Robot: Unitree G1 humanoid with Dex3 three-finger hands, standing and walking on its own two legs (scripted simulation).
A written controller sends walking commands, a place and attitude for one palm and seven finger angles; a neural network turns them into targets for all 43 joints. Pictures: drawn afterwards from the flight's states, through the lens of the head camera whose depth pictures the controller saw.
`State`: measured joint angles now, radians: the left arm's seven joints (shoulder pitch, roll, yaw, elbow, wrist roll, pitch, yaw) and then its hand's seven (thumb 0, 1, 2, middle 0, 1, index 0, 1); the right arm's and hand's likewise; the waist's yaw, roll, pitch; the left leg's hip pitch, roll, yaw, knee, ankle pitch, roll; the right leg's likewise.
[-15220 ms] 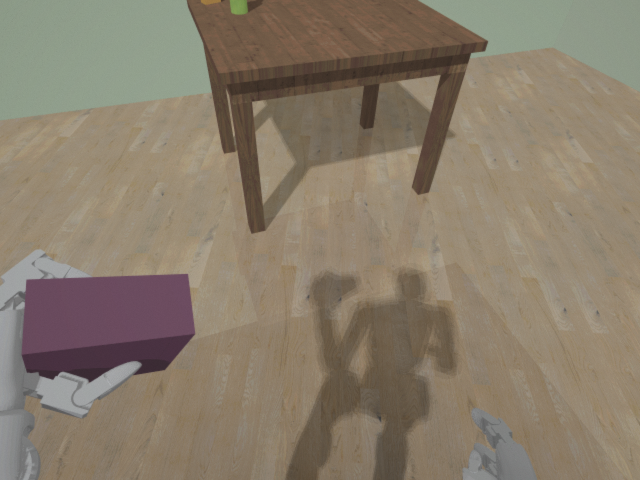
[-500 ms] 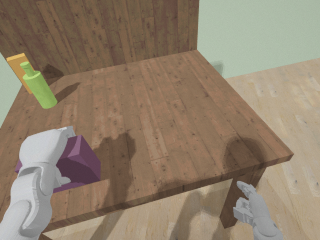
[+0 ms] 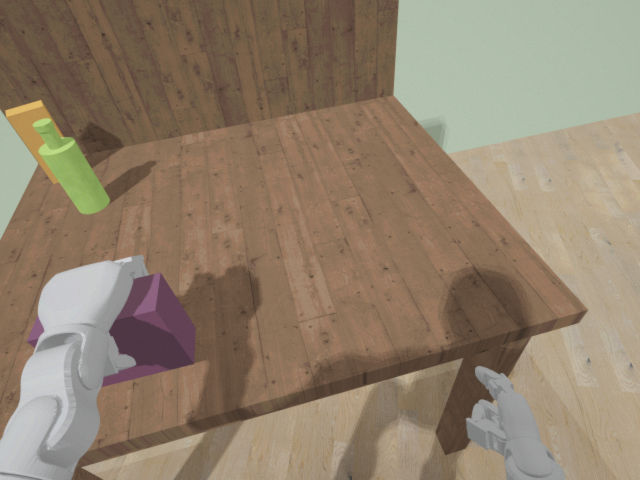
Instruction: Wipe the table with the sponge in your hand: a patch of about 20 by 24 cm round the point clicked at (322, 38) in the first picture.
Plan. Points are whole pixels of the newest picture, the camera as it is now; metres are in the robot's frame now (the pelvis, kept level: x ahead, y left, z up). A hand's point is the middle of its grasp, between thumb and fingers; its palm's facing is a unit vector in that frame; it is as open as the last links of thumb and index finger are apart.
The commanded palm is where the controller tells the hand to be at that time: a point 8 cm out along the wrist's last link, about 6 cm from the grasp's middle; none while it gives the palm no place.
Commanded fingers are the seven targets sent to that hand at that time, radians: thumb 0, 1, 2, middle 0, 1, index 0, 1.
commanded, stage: move the sponge above the wiping area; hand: left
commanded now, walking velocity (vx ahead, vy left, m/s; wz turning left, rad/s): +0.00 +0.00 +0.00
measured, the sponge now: (130, 342) +0.23 +0.30 +0.05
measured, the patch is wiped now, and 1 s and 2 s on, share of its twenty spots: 0.00 0.00 0.00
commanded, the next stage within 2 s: lower the sponge onto the table in 1.34 s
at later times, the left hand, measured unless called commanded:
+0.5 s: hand (115, 310) +0.26 +0.32 +0.08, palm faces -0.01 -0.07 -1.00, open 10.1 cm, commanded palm +0.23 +0.31 +0.15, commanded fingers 0.00 0.10 1.30 -1.20 -1.60 -1.20 -1.60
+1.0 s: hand (104, 312) +0.25 +0.33 +0.08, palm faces -0.03 -0.07 -1.00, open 10.1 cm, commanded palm +0.23 +0.31 +0.15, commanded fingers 0.00 0.10 1.30 -1.20 -1.60 -1.20 -1.60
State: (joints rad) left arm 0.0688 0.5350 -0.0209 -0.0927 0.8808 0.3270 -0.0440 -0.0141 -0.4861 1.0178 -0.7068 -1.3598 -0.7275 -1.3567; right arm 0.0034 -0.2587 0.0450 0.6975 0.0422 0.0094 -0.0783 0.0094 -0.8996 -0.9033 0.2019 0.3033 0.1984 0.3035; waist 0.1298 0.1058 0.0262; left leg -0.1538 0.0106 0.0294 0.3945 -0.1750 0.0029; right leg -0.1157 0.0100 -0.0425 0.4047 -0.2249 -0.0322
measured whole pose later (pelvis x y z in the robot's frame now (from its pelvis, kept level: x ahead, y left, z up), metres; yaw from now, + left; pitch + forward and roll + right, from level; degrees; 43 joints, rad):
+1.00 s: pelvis +0.01 +0.01 +0.00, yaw +1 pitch -2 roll +0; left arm 0.03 0.54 0.01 0.02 0.89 0.33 -0.03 -0.01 -0.49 1.02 -0.71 -1.36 -0.73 -1.36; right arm 0.02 -0.26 0.04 0.70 0.05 0.02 -0.08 0.01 -0.90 -0.90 0.20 0.30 0.20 0.30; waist 0.11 0.09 0.02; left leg -0.18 0.00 0.02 0.40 -0.19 0.01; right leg -0.12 0.00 -0.05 0.39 -0.23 -0.02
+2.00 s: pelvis +0.01 +0.00 +0.00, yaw +1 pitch -2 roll +0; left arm 0.05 0.51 -0.02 0.00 0.91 0.29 -0.01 -0.02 -0.49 1.02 -0.71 -1.36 -0.73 -1.35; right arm 0.02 -0.26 0.03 0.70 0.05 0.00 -0.08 0.01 -0.90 -0.90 0.20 0.30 0.20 0.30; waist 0.12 0.09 0.02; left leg -0.18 0.01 0.02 0.40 -0.19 0.01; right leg -0.13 0.01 -0.05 0.39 -0.23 -0.03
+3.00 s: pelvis +0.01 +0.00 +0.00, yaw +1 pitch +0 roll +0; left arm 0.07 0.47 -0.01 0.11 0.95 0.25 0.09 -0.02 -0.49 1.02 -0.71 -1.35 -0.73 -1.35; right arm 0.06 -0.26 0.01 0.71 0.05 0.00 -0.07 0.01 -0.90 -0.90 0.20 0.30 0.20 0.30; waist 0.11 0.09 -0.02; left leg -0.25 0.01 0.01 0.45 -0.20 0.01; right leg -0.19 0.01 -0.05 0.44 -0.24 -0.03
